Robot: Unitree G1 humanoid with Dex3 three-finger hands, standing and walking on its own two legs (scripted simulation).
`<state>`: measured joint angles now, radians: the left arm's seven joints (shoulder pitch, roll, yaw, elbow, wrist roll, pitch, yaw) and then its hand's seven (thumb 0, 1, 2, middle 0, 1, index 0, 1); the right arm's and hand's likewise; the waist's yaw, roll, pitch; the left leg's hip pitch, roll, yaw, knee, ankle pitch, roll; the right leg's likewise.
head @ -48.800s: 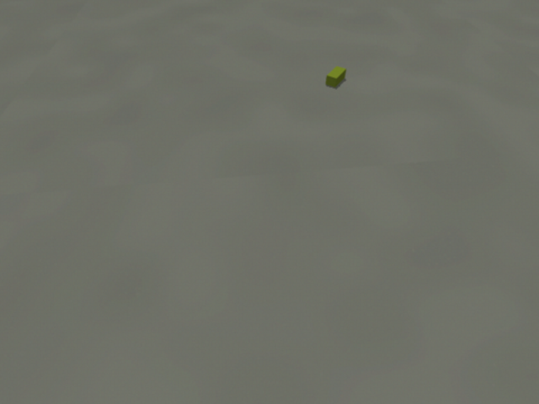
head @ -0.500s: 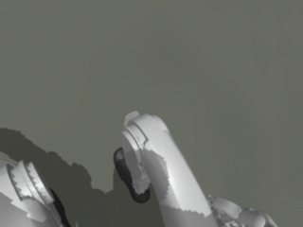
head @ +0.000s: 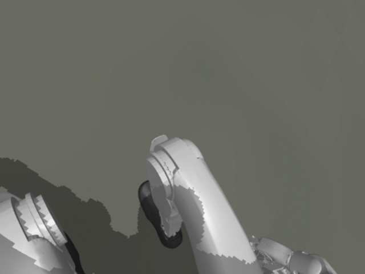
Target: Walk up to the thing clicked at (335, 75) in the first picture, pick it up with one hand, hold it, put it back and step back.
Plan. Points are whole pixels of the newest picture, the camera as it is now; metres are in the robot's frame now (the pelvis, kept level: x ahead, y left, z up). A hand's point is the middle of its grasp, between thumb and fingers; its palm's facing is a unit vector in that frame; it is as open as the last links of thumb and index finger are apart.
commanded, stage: close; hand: left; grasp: from above
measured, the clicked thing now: out of the picture +0.39 +0.36 -0.27
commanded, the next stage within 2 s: settle in 1.70 s
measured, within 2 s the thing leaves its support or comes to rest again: neither
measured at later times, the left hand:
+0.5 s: hand out of the picture +0.39 +0.35 -0.24, palm faces +0.17 -0.46 -0.87, open 11.4 cm
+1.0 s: hand out of the picture +0.39 +0.35 -0.24, palm faces +0.15 -0.46 -0.88, open 11.4 cm
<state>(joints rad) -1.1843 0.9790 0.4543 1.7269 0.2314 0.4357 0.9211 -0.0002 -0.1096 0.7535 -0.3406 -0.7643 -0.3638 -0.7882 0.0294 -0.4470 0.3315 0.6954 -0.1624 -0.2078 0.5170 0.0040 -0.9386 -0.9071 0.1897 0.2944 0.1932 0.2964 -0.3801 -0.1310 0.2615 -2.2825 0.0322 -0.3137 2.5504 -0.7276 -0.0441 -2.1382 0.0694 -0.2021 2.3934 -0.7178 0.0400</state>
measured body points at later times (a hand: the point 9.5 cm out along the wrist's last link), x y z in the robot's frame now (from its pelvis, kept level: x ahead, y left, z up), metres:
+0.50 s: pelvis +0.00 +0.00 +0.00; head +0.28 +0.11 +0.33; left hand +0.39 +0.37 -0.19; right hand +0.04 -0.26 -0.06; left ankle +0.07 +0.14 -0.27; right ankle +0.11 -0.12 -0.27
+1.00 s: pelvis +0.00 +0.00 +0.00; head +0.28 +0.11 +0.33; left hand +0.38 +0.37 -0.19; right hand +0.04 -0.26 -0.06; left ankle +0.07 +0.14 -0.27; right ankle +0.11 -0.12 -0.27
